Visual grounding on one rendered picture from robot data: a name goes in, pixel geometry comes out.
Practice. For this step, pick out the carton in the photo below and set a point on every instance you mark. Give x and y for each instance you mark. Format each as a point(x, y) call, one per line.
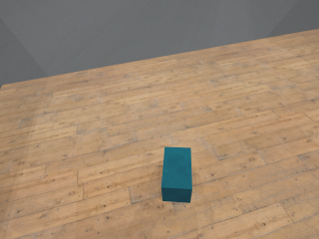
point(176, 180)

